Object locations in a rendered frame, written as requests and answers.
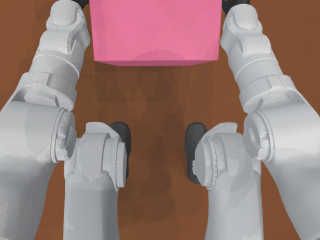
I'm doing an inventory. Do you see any left robot upper arm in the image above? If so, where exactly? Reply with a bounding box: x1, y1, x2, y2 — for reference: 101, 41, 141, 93
0, 101, 77, 240

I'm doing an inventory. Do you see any right robot thigh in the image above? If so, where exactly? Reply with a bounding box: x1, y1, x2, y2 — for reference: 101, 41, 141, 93
197, 132, 264, 240

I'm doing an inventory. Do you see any right robot upper arm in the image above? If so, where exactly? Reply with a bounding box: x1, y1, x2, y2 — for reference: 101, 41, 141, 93
242, 102, 320, 240

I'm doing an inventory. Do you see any robot right hand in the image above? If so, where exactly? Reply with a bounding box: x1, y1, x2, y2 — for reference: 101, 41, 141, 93
221, 0, 250, 17

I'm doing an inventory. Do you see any robot right forearm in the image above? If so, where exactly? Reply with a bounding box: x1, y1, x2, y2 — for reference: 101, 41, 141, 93
220, 4, 320, 120

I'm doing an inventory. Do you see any robot left forearm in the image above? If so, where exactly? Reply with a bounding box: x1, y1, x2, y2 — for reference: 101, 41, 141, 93
0, 0, 91, 115

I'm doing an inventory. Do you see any robot left hand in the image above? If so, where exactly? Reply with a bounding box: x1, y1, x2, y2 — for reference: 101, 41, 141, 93
58, 0, 90, 10

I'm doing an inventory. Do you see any carton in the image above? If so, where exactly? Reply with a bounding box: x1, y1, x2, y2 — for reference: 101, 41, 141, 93
89, 0, 222, 66

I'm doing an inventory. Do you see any robot right shin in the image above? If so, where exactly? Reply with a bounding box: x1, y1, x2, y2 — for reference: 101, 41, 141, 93
192, 122, 262, 182

